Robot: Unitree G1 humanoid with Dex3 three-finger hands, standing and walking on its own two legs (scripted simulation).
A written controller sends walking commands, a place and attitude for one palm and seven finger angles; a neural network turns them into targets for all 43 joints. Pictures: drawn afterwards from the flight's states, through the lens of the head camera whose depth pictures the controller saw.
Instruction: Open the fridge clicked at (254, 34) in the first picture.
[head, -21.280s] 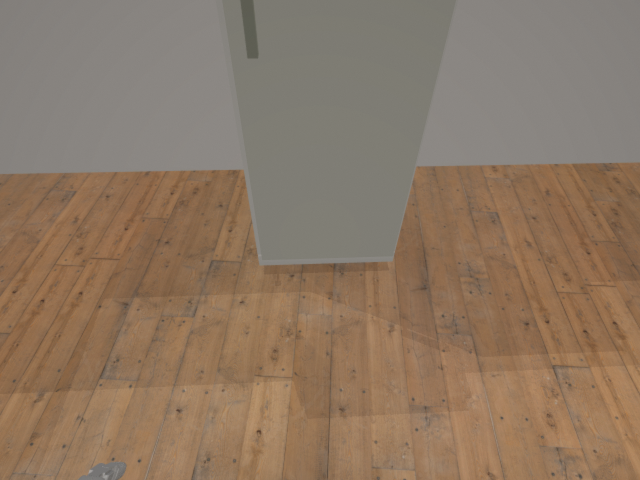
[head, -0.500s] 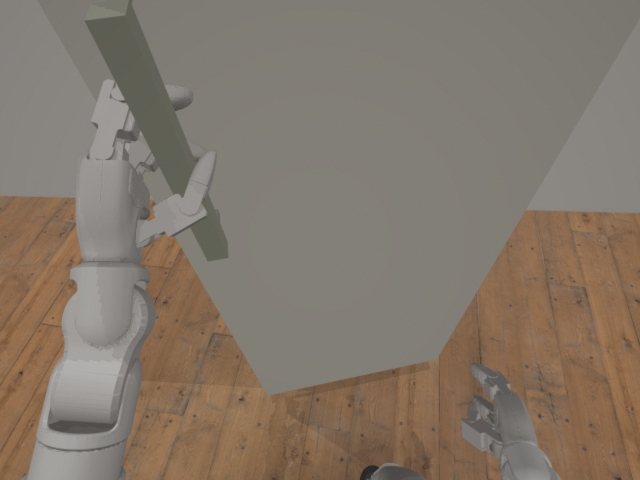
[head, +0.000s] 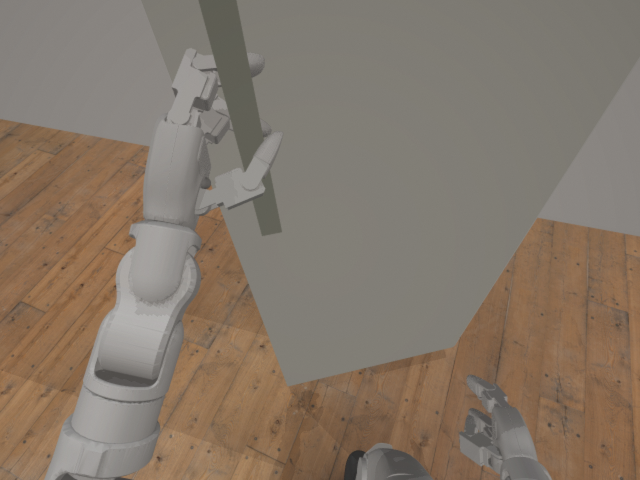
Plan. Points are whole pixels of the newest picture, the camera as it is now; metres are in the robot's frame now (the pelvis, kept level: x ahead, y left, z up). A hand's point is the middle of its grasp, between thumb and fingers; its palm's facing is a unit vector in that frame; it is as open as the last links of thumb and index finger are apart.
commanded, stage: walk backward, drawing the door open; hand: left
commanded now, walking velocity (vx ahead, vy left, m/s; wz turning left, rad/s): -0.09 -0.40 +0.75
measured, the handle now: (247, 122) +0.40 +0.06 +0.25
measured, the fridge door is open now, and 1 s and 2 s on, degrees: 29 64 77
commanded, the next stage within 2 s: stop walking and hold the door back in 1.12 s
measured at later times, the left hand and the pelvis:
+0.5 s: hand (332, 283) +0.23 -0.02 +0.23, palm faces +0.23 -0.93 -0.28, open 8.4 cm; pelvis -0.05 -0.19 +0.00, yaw +22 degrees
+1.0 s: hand (555, 421) +0.14 -0.13 +0.24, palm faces +0.64 -0.74 -0.18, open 8.1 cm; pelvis -0.02 -0.40 +0.00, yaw +43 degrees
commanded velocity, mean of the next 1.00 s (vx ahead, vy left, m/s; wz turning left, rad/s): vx -0.12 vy -0.37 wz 0.72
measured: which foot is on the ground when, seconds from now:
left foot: down 0.00-0.16, up 0.18-0.38, down 0.40-0.58, up 0.60-0.80, down 0.82-1.00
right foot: up 0.00-0.14, down 0.16-0.38, up 0.40-0.56, down 0.58-0.82, up 0.84-1.00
